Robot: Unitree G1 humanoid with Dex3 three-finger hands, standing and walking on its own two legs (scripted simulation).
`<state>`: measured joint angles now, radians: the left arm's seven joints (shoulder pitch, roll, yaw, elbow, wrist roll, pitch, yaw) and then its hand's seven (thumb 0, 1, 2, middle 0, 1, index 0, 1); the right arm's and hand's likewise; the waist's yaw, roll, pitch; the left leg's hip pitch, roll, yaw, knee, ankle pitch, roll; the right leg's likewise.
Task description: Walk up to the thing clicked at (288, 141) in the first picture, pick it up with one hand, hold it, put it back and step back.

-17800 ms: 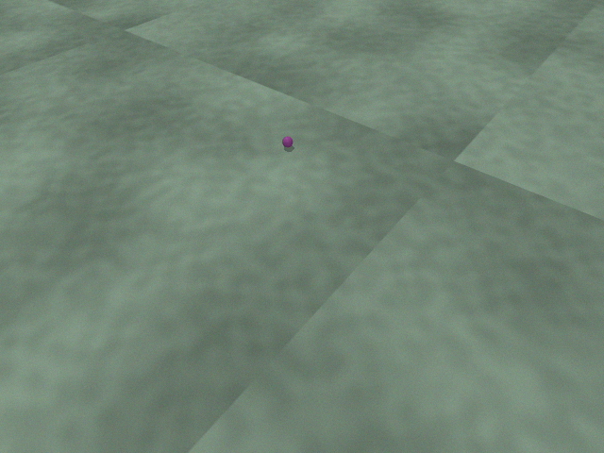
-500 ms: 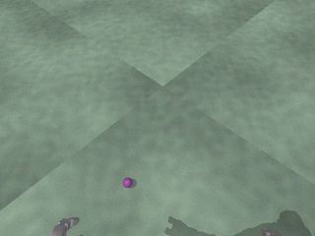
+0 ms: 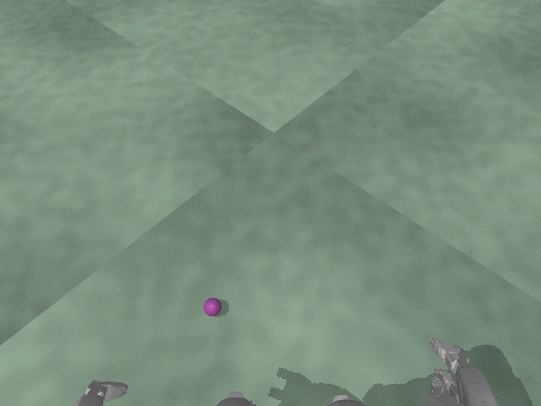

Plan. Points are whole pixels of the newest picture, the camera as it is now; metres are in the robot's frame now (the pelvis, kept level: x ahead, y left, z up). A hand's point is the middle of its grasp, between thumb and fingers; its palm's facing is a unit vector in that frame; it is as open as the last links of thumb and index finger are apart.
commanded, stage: rise first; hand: left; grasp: from above
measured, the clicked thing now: (212, 307) +0.49 +0.23 -0.68
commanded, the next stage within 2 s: none
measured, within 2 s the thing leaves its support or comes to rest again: neither
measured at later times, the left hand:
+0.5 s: hand out of the picture +0.14 +0.27 -0.20, palm faces -0.29 -0.79 -0.54, open 14.0 cm
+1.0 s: hand (161, 350) +0.30 +0.30 -0.40, palm faces -0.50 -0.25 -0.83, open 13.7 cm
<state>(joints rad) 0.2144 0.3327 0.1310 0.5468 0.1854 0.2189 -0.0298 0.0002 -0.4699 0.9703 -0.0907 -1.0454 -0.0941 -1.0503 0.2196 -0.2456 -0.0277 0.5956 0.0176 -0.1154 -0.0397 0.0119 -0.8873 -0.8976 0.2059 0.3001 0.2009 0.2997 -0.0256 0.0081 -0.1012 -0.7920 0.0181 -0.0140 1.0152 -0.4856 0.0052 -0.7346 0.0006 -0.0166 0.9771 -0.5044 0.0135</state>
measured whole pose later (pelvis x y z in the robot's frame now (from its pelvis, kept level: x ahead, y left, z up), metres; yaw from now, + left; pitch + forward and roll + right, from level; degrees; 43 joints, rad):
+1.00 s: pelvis -0.09 -0.01 -0.26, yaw -4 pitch +35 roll -4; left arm -0.62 0.64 0.14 1.04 0.93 -0.21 0.09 0.00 -0.49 0.98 -0.11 -1.07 -0.13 -1.07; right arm 0.12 -0.28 -0.04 0.71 -0.03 -0.12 0.07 0.01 -0.89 -0.90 0.20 0.30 0.20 0.30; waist -0.06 0.02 -0.13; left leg -2.00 0.03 -0.08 2.03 -0.64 -0.01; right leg -1.93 0.02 -0.06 2.00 -0.69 0.00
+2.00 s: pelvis -0.09 +0.00 -0.37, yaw -11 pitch +34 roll -11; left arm -1.03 0.93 0.13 1.42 1.29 -0.28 0.28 0.00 -0.53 0.99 -0.08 -1.04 -0.10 -1.03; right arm 0.14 -0.28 0.12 0.69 -0.14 0.02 0.13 0.00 -0.92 -0.91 0.20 0.30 0.20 0.30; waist -0.24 -0.04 0.01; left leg -2.32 0.04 -0.16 2.39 -0.68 0.01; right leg -2.21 0.05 -0.12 2.29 -0.70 0.03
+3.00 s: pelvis -0.10 +0.00 -0.38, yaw -12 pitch +33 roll -12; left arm -1.10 1.02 0.11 1.49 1.28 -0.26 0.30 0.00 -0.56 1.01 -0.09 -1.03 -0.09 -1.03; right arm 0.13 -0.29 0.20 0.65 -0.15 0.01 0.14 0.00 -0.92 -0.91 0.20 0.30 0.20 0.30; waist -0.30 -0.06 0.07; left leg -2.36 0.04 -0.19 2.45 -0.69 0.01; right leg -2.23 0.06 -0.15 2.33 -0.69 0.04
